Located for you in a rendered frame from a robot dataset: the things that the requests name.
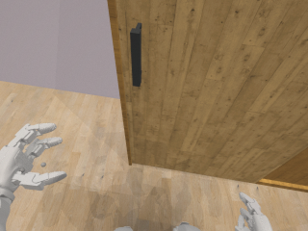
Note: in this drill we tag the robot right hand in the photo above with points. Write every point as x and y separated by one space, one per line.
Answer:
256 221

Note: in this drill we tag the handle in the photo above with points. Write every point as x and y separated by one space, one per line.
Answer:
135 42

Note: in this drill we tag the robot left forearm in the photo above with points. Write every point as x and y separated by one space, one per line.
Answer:
6 199

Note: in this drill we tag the wardrobe door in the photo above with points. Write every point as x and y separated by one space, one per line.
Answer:
224 84
295 171

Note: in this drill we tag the robot right shin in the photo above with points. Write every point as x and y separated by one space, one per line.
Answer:
183 222

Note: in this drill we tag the robot left hand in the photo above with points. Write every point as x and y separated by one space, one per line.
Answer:
12 159

